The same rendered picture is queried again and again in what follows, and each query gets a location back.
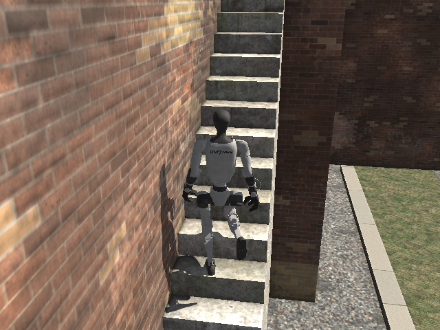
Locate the left robot upper arm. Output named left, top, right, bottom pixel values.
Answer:
left=190, top=139, right=207, bottom=177

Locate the robot right forearm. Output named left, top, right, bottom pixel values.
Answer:
left=245, top=167, right=258, bottom=197

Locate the right robot upper arm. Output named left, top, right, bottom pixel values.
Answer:
left=236, top=140, right=253, bottom=178

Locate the robot left forearm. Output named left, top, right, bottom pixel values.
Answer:
left=184, top=167, right=197, bottom=193

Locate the robot left shin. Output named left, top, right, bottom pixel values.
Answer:
left=201, top=219, right=214, bottom=266

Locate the right robot thigh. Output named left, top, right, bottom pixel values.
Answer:
left=224, top=190, right=243, bottom=219

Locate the robot right hand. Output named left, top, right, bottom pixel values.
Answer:
left=243, top=195, right=259, bottom=212

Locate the robot left hand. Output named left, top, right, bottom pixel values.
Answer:
left=182, top=189, right=197, bottom=202

